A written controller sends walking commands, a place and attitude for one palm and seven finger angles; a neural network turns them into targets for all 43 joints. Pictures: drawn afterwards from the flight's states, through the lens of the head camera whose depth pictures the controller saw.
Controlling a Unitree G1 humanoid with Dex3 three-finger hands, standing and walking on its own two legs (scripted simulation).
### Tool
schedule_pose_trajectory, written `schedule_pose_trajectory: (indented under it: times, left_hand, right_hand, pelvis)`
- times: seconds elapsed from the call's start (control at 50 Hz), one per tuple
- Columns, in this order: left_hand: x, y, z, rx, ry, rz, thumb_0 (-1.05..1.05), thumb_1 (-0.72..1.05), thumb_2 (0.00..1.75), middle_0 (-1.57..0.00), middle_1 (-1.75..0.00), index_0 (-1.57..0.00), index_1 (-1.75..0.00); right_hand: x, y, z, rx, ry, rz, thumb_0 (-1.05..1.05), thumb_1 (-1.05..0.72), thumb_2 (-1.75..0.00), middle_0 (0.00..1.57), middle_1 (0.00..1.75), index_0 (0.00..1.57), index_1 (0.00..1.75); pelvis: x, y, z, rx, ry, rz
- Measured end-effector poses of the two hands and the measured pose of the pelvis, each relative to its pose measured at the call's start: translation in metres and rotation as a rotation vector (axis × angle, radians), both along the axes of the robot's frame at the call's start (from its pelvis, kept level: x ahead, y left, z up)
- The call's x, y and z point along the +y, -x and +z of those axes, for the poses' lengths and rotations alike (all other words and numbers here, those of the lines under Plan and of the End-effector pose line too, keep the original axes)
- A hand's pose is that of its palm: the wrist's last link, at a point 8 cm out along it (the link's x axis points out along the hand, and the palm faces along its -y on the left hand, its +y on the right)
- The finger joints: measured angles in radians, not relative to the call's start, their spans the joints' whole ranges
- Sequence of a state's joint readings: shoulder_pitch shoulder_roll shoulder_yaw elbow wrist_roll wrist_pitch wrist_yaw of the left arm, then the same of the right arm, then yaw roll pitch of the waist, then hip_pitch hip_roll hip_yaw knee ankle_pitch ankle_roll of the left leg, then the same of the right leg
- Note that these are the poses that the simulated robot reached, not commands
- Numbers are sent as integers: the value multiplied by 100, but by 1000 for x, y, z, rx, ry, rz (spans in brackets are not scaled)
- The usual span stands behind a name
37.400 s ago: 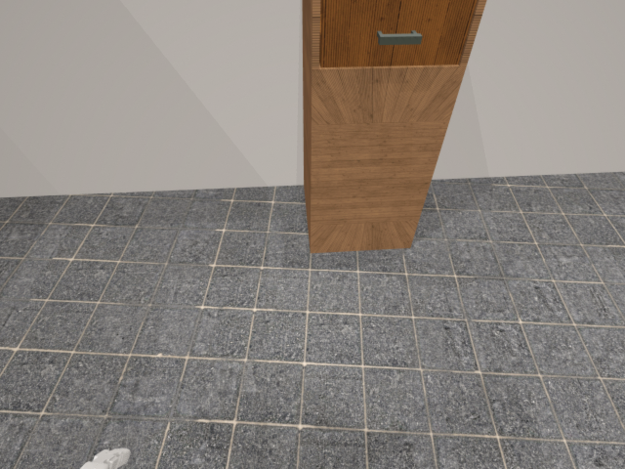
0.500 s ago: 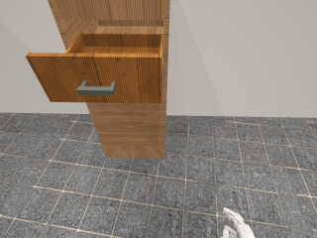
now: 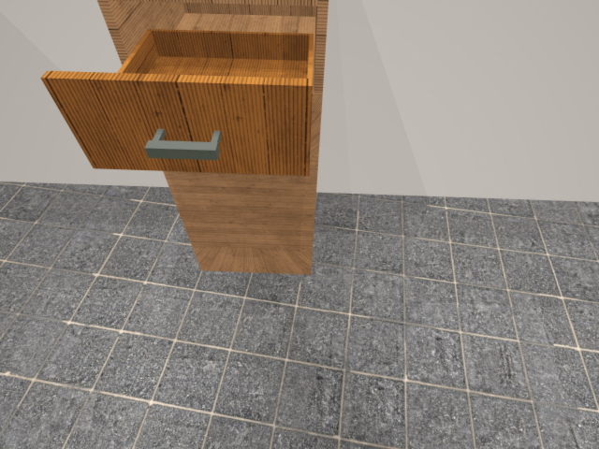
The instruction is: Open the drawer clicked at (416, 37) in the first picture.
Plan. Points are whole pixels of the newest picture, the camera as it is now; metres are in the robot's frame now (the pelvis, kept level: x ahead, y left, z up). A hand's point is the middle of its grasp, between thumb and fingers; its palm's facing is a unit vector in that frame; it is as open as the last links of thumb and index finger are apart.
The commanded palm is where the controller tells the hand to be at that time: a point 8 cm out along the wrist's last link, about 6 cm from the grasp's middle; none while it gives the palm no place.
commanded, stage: let the arm hang, fingers relaxed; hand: left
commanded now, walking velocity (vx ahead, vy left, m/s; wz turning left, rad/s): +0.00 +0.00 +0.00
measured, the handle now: (185, 142) +0.52 +0.21 +0.11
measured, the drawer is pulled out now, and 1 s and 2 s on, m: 0.27 0.27 0.27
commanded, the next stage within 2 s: look to check the result in 0.58 s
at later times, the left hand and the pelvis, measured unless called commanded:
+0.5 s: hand out of the picture +0.01 +0.17 -0.17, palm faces +0.00 -0.98 -0.20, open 7.3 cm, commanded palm none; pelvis +0.01 +0.00 +0.00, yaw -2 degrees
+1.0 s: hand out of the picture +0.03 +0.17 -0.17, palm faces +0.00 -0.98 -0.22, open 7.4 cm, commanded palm none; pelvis +0.02 +0.00 +0.01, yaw -2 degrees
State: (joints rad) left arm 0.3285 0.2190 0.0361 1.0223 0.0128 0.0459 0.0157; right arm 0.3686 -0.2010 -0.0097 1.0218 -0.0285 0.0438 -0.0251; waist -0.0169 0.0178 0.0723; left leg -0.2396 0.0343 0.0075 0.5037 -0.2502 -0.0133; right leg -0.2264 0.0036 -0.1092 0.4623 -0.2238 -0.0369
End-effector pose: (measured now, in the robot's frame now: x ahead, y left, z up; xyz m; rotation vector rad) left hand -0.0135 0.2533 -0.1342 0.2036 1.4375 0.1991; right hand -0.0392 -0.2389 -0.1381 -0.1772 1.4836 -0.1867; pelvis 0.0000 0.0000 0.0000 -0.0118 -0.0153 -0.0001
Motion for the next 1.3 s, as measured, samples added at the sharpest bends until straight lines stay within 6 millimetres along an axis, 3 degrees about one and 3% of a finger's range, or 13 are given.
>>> schedule_pose_trajectory:
  times: [0.12,0.3,0.36,0.68,1.02,1.3]
  left_hand:
    - [4,11,11,45,-35,0,-1,93,89,-20,-30,-20,-30]
    - [-23,-15,3,-24,23,-13,0,91,89,-20,-30,-20,-30]
    - [-34,-23,-1,-41,47,-22,0,92,89,-20,-30,-20,-30]
    - [-37,-23,-4,-6,65,-10,0,92,89,-20,-30,-20,-30]
    - [-33,-43,0,-43,41,-25,0,91,89,-20,-30,-20,-30]
    - [-29,-58,2,-70,30,-41,0,91,89,-20,-30,-20,-30]
  right_hand:
    - [26,-3,-13,-14,-83,-17,0,-91,-90,20,29,20,30]
    - [49,-19,-19,-56,-136,-25,0,-91,-90,20,29,20,30]
    - [47,-19,-17,-54,-127,-33,1,-92,-90,20,29,20,30]
    - [30,-14,-9,-11,-72,-52,0,-91,-90,20,29,20,30]
    - [24,-42,-11,-65,-77,-37,0,-91,-90,20,29,20,30]
    - [5,-51,-6,-75,-39,-25,0,-91,-90,20,29,20,30]
  pelvis:
    - [3,-1,2,-6,-8,-13]
    - [4,-4,3,-17,-15,-23]
    - [3,-5,3,-18,-16,-26]
    - [0,-12,4,-11,-15,-27]
    - [-3,-19,5,-16,-16,-28]
    - [-8,-21,6,-17,-15,-28]
